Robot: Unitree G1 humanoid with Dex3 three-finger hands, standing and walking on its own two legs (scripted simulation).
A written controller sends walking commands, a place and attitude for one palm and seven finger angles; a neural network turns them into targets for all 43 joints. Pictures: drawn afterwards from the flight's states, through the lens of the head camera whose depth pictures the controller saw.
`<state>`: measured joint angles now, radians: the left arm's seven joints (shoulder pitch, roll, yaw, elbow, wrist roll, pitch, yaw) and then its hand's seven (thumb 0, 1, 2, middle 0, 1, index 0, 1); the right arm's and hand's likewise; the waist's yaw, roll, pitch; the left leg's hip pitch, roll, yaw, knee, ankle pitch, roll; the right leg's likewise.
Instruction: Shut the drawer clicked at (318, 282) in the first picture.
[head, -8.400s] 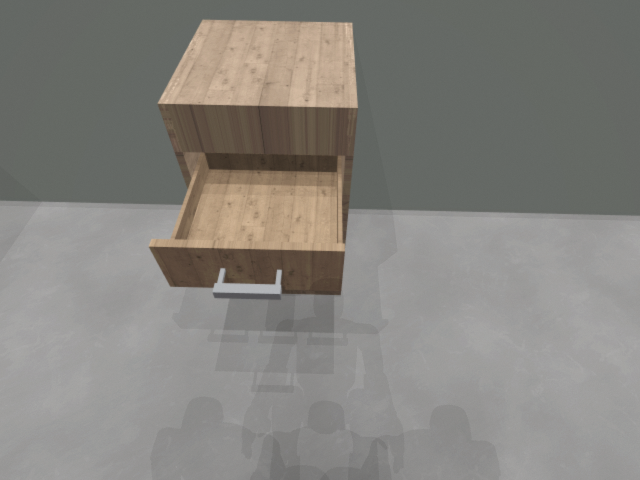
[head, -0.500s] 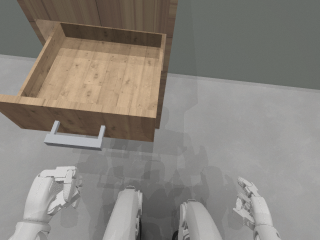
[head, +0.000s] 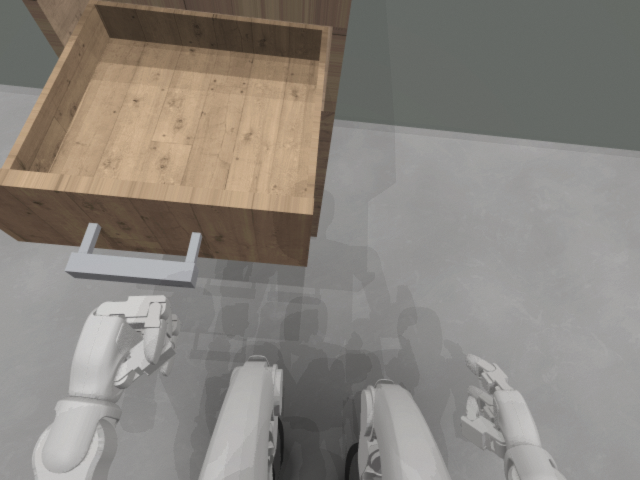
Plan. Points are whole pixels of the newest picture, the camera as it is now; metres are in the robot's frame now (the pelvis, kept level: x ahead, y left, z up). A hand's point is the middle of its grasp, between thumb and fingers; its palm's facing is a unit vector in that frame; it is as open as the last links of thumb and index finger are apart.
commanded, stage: bring the fist close to the handle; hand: left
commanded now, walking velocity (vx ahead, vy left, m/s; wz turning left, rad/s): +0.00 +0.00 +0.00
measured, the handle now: (139, 253) +0.36 +0.25 +0.01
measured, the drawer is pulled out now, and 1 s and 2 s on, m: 0.29 0.26 0.14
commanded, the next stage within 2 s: push the drawer shut in 0.24 s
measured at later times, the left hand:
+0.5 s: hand (175, 337) +0.27 +0.18 +0.01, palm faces -0.04 -1.00 -0.06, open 3.3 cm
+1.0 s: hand (179, 293) +0.32 +0.19 +0.01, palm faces -0.05 -1.00 -0.06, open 3.0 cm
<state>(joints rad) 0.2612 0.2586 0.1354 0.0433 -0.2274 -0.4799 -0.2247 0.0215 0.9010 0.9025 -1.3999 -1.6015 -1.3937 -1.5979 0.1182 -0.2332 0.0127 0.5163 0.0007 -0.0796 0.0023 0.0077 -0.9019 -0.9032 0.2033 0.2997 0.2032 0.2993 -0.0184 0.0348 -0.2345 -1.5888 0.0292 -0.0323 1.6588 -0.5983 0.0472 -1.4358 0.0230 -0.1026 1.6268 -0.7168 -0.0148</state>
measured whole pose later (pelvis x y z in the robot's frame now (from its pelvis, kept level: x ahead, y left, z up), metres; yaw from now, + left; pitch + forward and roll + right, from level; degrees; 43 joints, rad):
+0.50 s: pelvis +0.00 -0.01 +0.00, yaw +0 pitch +30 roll -6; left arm 0.22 0.28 0.17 0.08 -0.26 -0.50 -0.28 0.02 0.90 0.90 -1.40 -1.60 -1.40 -1.60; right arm 0.09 -0.24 0.00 0.54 0.01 -0.08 -0.02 0.01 -0.90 -0.90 0.20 0.30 0.20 0.30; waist -0.01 0.04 -0.23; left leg -1.59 0.04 -0.05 1.67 -0.61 0.02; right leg -1.44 0.04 -0.12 1.64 -0.73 -0.04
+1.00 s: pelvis -0.01 +0.00 +0.00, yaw +0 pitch +30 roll -6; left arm -0.03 0.30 0.18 0.25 -0.22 -0.46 -0.24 -0.02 0.81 0.91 -1.40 -1.60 -1.40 -1.60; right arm 0.13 -0.26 0.02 0.57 0.00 -0.06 -0.02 0.01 -0.90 -0.90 0.20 0.30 0.20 0.30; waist -0.03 0.04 -0.22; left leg -1.61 0.03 -0.04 1.65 -0.58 0.04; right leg -1.45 0.03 -0.11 1.62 -0.70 -0.02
